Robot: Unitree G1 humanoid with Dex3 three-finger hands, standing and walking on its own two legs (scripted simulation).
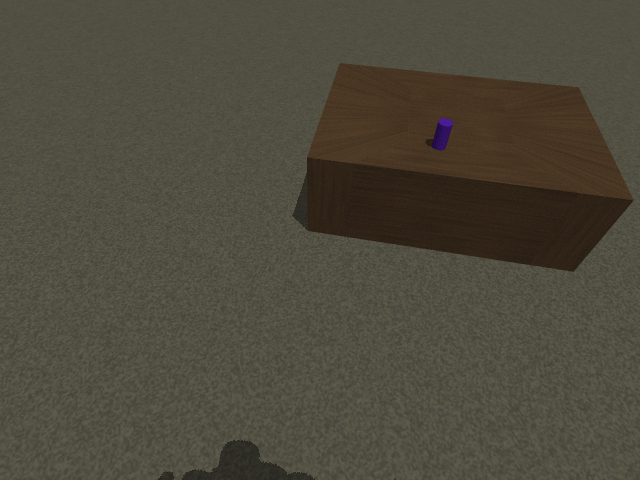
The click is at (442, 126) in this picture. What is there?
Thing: slim round
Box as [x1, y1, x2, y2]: [432, 118, 452, 149]
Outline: 449,119 442,118 438,121 432,146 436,149 443,149 445,147 452,125 452,122
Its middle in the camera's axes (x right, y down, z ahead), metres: +0.45 -0.37 +1.42
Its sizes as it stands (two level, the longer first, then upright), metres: 0.051 0.051 0.101
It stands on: a support 0.39 m high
